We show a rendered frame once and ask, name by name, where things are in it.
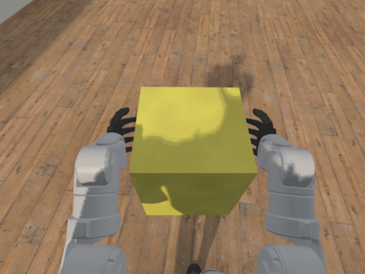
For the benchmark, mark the left robot forearm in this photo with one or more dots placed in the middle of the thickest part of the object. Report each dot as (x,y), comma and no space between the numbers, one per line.
(95,213)

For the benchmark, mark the carton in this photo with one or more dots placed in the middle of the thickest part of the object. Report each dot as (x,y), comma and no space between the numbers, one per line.
(191,153)

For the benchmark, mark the robot left hand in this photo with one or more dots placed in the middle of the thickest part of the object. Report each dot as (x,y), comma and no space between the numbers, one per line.
(117,123)

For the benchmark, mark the right robot forearm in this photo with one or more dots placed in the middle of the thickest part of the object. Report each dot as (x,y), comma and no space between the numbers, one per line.
(291,186)

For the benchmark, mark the robot right upper arm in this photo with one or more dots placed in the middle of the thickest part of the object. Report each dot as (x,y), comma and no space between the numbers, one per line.
(288,259)

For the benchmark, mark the robot left upper arm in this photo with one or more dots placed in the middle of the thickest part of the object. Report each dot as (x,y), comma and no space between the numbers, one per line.
(95,259)

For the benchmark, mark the robot right hand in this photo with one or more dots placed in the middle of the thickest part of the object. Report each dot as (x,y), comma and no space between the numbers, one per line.
(265,127)

